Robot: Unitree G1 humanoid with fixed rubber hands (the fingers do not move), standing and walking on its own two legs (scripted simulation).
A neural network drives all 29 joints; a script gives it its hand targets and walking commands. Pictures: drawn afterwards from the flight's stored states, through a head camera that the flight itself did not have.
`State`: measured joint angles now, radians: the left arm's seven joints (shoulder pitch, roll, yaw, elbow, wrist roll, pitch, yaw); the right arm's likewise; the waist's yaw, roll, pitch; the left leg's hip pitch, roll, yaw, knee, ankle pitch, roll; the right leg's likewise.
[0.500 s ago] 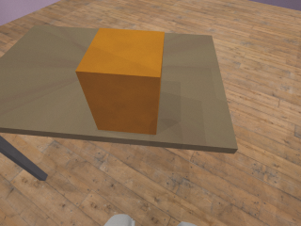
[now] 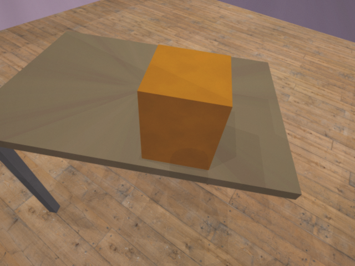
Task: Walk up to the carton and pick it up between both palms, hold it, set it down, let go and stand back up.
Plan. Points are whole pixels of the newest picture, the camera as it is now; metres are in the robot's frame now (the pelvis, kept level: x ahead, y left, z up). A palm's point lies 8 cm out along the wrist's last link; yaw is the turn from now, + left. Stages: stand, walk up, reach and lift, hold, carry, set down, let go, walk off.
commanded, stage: walk up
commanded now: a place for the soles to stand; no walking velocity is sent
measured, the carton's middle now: (184, 109) +0.51 +0.00 +0.06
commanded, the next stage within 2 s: none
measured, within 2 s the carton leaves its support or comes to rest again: neither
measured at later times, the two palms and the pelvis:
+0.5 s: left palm out of the picture +0.05 +0.23 -0.14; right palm out of the picture +0.01 -0.25 -0.14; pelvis +0.01 -0.01 +0.00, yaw -6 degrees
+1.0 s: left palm out of the picture +0.07 +0.39 -0.15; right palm out of the picture +0.01 -0.13 -0.14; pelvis -0.03 +0.12 -0.02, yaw -10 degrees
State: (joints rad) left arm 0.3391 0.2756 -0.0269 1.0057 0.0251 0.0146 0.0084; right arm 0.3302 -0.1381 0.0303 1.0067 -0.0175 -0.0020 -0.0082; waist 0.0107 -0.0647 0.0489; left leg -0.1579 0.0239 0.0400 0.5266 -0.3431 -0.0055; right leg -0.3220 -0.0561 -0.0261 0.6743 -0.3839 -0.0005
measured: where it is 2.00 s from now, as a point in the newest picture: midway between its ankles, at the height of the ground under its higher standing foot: outside the picture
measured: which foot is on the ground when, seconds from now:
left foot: down 0.00-0.58, up 0.60-0.88, down 0.90-1.00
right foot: up 0.00-0.02, down 0.04-0.92, up 0.94-1.00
